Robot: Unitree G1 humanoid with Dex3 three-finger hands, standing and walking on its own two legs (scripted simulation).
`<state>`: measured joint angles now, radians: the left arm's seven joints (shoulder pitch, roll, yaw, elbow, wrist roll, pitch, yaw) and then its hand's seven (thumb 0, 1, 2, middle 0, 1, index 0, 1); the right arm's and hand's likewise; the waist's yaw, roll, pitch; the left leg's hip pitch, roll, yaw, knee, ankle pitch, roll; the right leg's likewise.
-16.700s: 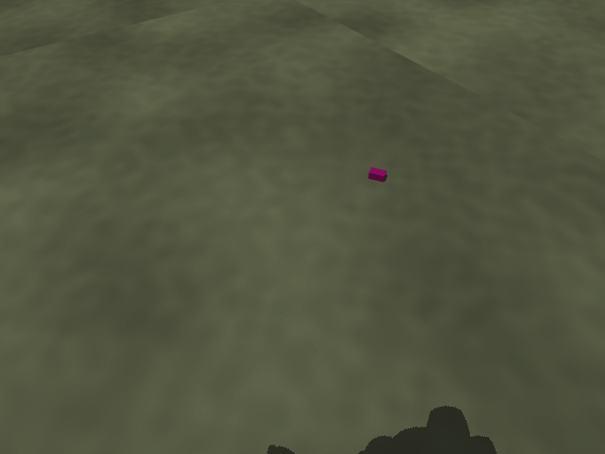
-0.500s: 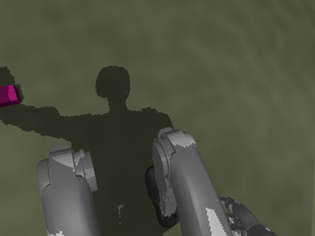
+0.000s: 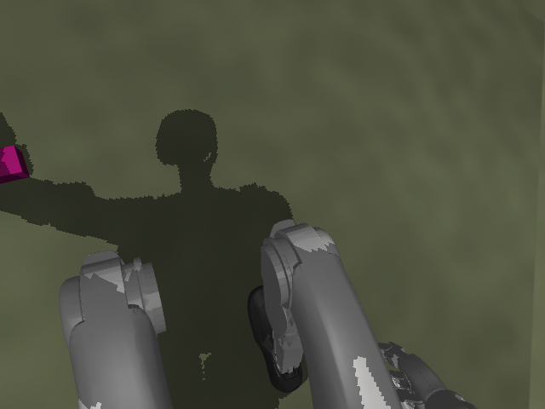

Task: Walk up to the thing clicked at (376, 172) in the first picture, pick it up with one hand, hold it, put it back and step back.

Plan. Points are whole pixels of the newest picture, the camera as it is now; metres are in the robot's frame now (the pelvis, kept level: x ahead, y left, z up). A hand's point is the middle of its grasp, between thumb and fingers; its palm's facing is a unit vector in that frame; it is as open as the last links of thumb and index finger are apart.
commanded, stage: rise first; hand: left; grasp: from above
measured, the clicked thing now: out of the picture +0.46 +0.35 -0.30
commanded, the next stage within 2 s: approach in 0.38 s
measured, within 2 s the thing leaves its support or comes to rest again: neither
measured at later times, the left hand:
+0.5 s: hand out of the picture +0.42 +0.39 -0.18, palm faces -0.43 -0.13 -0.89, open 12.7 cm
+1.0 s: hand out of the picture +0.48 +0.32 -0.17, palm faces -0.39 -0.10 -0.91, open 12.7 cm
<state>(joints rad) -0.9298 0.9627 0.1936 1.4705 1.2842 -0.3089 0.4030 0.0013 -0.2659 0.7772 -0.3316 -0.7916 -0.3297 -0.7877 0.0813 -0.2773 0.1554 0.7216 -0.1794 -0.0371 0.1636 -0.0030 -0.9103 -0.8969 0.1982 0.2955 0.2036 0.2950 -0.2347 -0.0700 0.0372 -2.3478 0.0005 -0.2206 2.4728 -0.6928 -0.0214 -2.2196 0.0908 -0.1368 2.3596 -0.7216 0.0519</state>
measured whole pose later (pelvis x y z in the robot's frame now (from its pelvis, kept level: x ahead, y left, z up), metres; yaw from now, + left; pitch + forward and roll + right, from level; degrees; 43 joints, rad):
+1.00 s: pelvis -0.01 +0.00 +0.00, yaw +0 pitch +32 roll -11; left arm -1.06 0.89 0.12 1.56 1.27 -0.15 0.44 0.00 -0.30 0.80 -0.31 -0.84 -0.32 -0.83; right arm 0.14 -0.29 0.20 0.66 -0.15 -0.05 0.15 0.00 -0.91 -0.89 0.20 0.30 0.20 0.30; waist -0.34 -0.04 0.02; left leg -2.36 0.02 -0.21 2.44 -0.67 -0.02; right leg -2.25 0.10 -0.13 2.33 -0.68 0.05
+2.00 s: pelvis -0.01 +0.00 -0.01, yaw -2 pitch +29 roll -13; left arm -1.06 1.04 0.12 1.65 1.28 -0.24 0.51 0.00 -0.31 0.80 -0.30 -0.77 -0.29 -0.78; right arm 0.12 -0.31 0.29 0.66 -0.21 -0.13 0.16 0.00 -0.90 -0.89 0.20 0.30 0.20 0.30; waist -0.36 -0.13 0.14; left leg -2.36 0.01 -0.26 2.51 -0.68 -0.02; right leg -2.23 0.11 -0.16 2.37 -0.68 0.06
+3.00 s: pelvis -0.01 +0.01 -0.01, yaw -5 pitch +27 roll -16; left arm -1.06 1.11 0.10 1.72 1.26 -0.24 0.59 0.00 -0.37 0.85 -0.22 -0.87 -0.22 -0.87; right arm 0.07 -0.35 0.36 0.62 -0.24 -0.19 0.20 0.00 -0.91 -0.90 0.20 0.30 0.20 0.30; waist -0.38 -0.18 0.19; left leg -2.34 0.02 -0.30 2.54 -0.71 -0.01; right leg -2.20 0.12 -0.20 2.36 -0.69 0.07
